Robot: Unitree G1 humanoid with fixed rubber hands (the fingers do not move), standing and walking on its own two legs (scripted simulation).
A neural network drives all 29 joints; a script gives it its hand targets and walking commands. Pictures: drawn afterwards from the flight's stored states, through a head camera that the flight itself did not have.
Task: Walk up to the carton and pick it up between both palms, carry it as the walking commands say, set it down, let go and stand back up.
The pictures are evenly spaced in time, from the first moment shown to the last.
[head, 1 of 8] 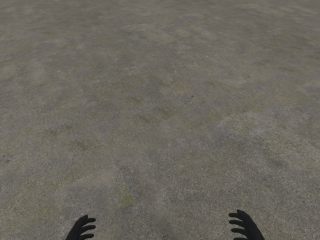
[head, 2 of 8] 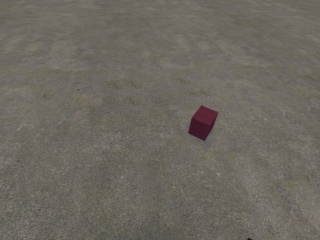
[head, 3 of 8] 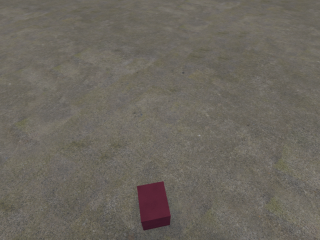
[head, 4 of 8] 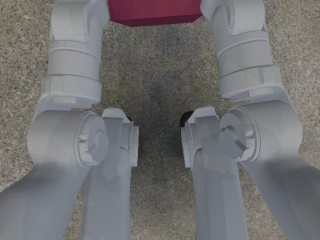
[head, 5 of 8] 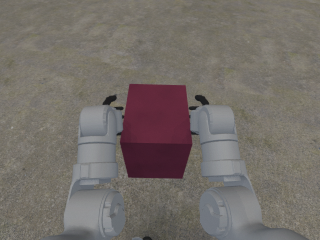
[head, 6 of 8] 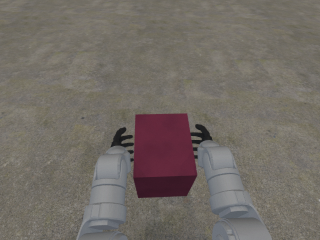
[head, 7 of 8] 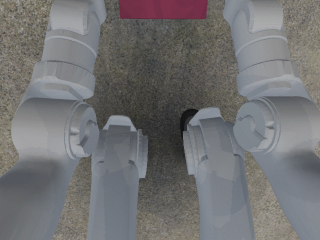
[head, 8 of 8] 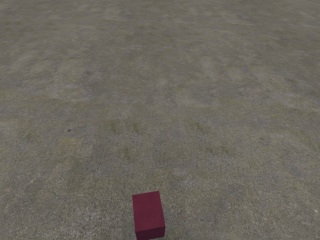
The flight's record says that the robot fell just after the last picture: no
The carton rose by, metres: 0.76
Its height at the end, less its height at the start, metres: +0.00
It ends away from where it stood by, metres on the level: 0.38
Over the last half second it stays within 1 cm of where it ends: yes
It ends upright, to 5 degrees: yes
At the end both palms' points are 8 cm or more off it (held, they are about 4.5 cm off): yes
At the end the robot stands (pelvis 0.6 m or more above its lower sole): yes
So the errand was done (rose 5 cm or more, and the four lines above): yes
